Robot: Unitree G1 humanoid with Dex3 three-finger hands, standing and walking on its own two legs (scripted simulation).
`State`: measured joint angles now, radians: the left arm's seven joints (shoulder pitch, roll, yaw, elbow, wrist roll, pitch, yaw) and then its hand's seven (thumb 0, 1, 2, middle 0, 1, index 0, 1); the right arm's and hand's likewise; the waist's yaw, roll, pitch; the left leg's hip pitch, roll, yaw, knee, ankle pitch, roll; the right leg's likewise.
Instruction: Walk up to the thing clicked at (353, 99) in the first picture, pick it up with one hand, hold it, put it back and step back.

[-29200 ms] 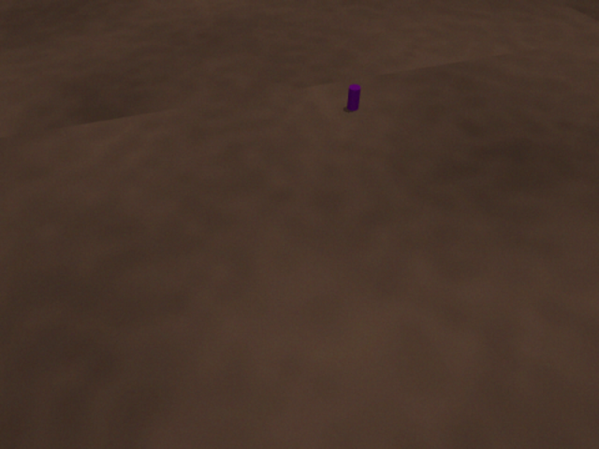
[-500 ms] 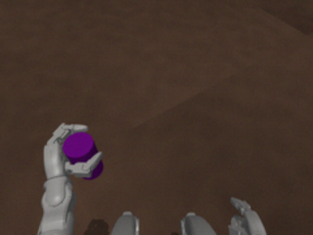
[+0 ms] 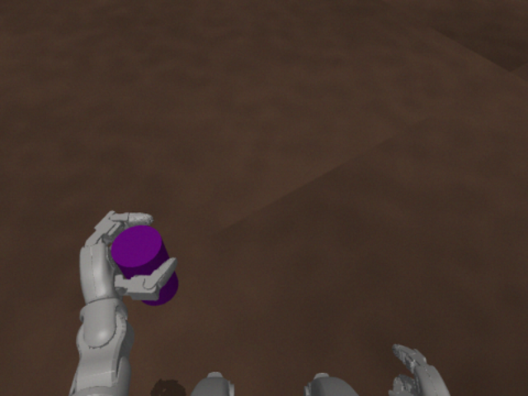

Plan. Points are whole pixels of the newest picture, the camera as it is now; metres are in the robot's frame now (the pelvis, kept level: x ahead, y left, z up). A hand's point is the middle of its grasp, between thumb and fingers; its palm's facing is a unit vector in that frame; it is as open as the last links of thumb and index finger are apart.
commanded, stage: lift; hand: left
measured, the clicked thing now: (148, 268) +0.32 +0.19 -0.01
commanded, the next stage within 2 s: hold in 0.02 s
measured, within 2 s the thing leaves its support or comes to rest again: neither
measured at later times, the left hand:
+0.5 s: hand (145, 249) +0.32 +0.18 +0.04, palm faces +0.26 -0.97 -0.03, open 9.6 cm
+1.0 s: hand (142, 251) +0.32 +0.18 +0.04, palm faces +0.27 -0.96 -0.04, open 9.6 cm
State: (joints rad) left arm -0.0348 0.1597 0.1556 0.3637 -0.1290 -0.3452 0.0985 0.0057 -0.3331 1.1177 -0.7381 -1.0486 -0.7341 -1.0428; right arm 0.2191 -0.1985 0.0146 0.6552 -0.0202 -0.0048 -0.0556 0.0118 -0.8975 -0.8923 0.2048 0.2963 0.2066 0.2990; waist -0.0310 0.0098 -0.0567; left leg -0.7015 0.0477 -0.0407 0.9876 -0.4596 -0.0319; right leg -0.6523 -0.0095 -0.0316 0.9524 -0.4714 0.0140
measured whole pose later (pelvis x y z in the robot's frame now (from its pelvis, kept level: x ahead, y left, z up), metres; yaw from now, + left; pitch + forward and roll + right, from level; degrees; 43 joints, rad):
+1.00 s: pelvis +0.00 +0.00 +0.01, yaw +0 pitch +7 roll -1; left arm -0.04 0.15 0.15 0.38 -0.12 -0.35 0.12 0.01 -0.32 1.10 -0.74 -1.04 -0.73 -1.04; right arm 0.21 -0.20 0.00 0.67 -0.02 0.01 -0.04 0.01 -0.90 -0.90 0.20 0.30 0.21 0.30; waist -0.02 0.01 -0.03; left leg -0.59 0.05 -0.04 0.89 -0.42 -0.03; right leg -0.55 -0.01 -0.03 0.86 -0.44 0.01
